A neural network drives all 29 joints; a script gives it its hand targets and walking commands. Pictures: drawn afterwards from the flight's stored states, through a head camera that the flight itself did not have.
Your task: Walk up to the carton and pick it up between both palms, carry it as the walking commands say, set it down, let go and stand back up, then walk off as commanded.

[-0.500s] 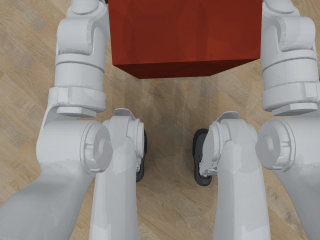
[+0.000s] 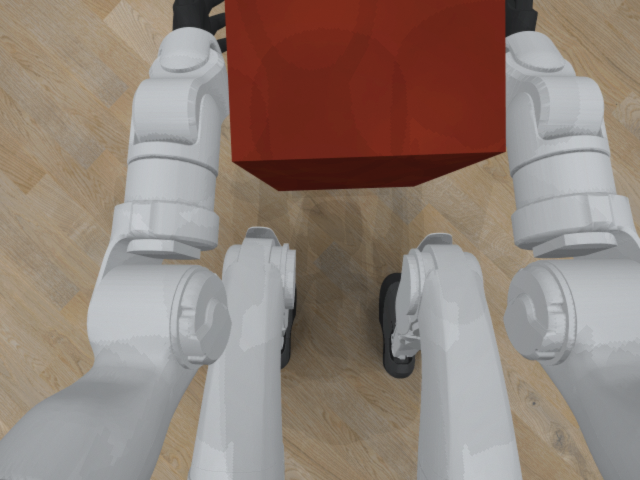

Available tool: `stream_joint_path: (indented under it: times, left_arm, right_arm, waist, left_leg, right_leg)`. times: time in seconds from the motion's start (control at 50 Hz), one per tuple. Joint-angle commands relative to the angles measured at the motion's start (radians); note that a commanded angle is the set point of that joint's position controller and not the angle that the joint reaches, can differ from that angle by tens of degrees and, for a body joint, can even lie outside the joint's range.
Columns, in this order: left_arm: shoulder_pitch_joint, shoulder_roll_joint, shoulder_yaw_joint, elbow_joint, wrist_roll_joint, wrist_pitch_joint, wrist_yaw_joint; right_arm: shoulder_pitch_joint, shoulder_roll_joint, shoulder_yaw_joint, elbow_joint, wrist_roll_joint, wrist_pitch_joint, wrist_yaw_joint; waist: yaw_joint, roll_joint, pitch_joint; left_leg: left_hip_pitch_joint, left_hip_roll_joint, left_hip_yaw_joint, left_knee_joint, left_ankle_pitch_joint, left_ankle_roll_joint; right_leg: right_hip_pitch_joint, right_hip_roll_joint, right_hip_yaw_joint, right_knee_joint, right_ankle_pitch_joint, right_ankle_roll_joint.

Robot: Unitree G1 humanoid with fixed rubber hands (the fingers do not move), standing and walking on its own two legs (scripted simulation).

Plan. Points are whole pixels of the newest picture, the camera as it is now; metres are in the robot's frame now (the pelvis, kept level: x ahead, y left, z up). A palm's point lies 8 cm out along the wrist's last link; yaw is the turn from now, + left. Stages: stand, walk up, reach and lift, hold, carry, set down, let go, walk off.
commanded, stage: reach and lift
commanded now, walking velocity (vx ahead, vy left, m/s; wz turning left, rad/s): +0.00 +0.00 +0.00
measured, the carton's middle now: (350, 59) +0.55 +0.01 -0.10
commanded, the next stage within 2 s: none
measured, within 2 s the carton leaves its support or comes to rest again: neither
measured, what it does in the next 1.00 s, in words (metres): rises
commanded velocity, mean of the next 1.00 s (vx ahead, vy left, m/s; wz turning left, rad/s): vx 0.00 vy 0.00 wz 0.00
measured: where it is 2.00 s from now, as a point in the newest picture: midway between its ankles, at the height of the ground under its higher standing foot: (336, 340)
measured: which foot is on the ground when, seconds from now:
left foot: down 0.00-1.00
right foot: down 0.00-1.00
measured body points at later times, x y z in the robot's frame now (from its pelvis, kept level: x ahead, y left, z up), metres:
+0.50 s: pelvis +0.00 +0.00 +0.05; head +0.26 +0.01 +0.41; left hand +0.52 +0.16 +0.03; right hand +0.53 -0.13 +0.01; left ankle +0.16 +0.13 -0.44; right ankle +0.16 -0.11 -0.44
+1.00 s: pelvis +0.00 +0.00 +0.11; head +0.22 +0.02 +0.49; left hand +0.49 +0.17 +0.10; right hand +0.51 -0.12 +0.09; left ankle +0.16 +0.13 -0.44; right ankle +0.16 -0.11 -0.44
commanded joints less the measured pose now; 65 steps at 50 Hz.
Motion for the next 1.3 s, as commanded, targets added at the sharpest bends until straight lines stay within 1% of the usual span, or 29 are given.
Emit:
stream_joint_path:
  times: [0.0, 0.16, 0.28, 0.36, 0.6, 0.8, 1.02, 1.1, 1.16, 1.24, 1.28]
  left_arm:
    - [-0.816, -1.204, -0.492, -0.223, -0.243, -0.029, -0.322]
    - [-0.759, -1.218, -0.484, -0.199, -0.226, -0.027, -0.322]
    - [-0.719, -1.227, -0.507, -0.230, -0.228, -0.033, -0.321]
    - [-0.707, -1.224, -0.534, -0.257, -0.235, -0.037, -0.316]
    - [-0.631, -1.227, -0.568, -0.264, -0.228, -0.039, -0.309]
    - [-0.601, -1.247, -0.583, -0.256, -0.220, -0.040, -0.314]
    - [-0.554, -1.282, -0.591, -0.225, -0.207, -0.036, -0.328]
    - [-0.514, -1.301, -0.580, -0.188, -0.192, -0.037, -0.336]
    - [-0.463, -1.319, -0.550, -0.133, -0.166, -0.039, -0.346]
    - [-0.376, -1.347, -0.475, -0.030, -0.113, -0.045, -0.363]
    - [-0.313, -1.350, -0.404, 0.047, -0.070, -0.047, -0.371]
  right_arm:
    - [-0.894, 1.277, 0.484, -0.310, 0.120, -0.046, 0.290]
    - [-0.835, 1.296, 0.475, -0.273, 0.110, -0.043, 0.291]
    - [-0.798, 1.310, 0.502, -0.305, 0.119, -0.049, 0.287]
    - [-0.776, 1.313, 0.518, -0.330, 0.127, -0.054, 0.277]
    - [-0.700, 1.324, 0.530, -0.328, 0.124, -0.058, 0.261]
    - [-0.674, 1.325, 0.523, -0.324, 0.115, -0.064, 0.268]
    - [-0.633, 1.332, 0.504, -0.305, 0.092, -0.064, 0.289]
    - [-0.599, 1.338, 0.486, -0.277, 0.074, -0.065, 0.300]
    - [-0.555, 1.348, 0.453, -0.228, 0.047, -0.067, 0.311]
    - [-0.471, 1.376, 0.385, -0.133, -0.015, -0.071, 0.329]
    - [-0.419, 1.384, 0.331, -0.066, -0.060, -0.072, 0.335]
  waist:
    - [-0.001, -0.050, -2.399]
    - [0.002, -0.046, -2.339]
    - [0.002, -0.044, -2.374]
    - [-0.005, -0.037, -2.390]
    - [-0.015, -0.023, -2.312]
    - [-0.026, -0.010, -2.248]
    - [-0.039, -0.002, -2.174]
    - [-0.042, -0.002, -2.092]
    - [-0.041, -0.006, -1.963]
    - [-0.037, -0.019, -1.687]
    - [-0.029, -0.030, -1.496]
  left_leg:
    - [0.690, -0.167, 0.114, -0.332, 0.185, 0.036]
    - [0.732, -0.167, 0.107, -0.396, 0.161, 0.033]
    - [0.792, -0.171, 0.100, -0.429, 0.213, 0.030]
    - [0.830, -0.172, 0.094, -0.451, 0.238, 0.026]
    - [0.904, -0.169, 0.080, -0.545, 0.230, 0.023]
    - [0.984, -0.163, 0.067, -0.637, 0.200, 0.024]
    - [1.080, -0.150, 0.049, -0.750, 0.165, 0.028]
    - [1.087, -0.143, 0.042, -0.793, 0.150, 0.029]
    - [1.063, -0.136, 0.037, -0.830, 0.127, 0.032]
    - [0.991, -0.128, 0.028, -0.888, 0.074, 0.039]
    - [0.930, -0.125, 0.026, -0.911, 0.038, 0.046]
  right_leg:
    - [0.748, 0.156, 0.034, -0.343, 0.163, 0.015]
    - [0.787, 0.154, 0.044, -0.408, 0.136, 0.015]
    - [0.854, 0.156, 0.053, -0.444, 0.187, 0.020]
    - [0.898, 0.156, 0.062, -0.469, 0.217, 0.021]
    - [0.991, 0.150, 0.085, -0.571, 0.218, 0.021]
    - [1.049, 0.141, 0.096, -0.666, 0.188, 0.017]
    - [1.103, 0.131, 0.103, -0.776, 0.150, 0.009]
    - [1.104, 0.126, 0.106, -0.816, 0.134, 0.007]
    - [1.086, 0.121, 0.107, -0.848, 0.110, 0.005]
    - [1.042, 0.113, 0.112, -0.901, 0.051, 0.000]
    - [1.006, 0.103, 0.114, -0.929, 0.008, -0.002]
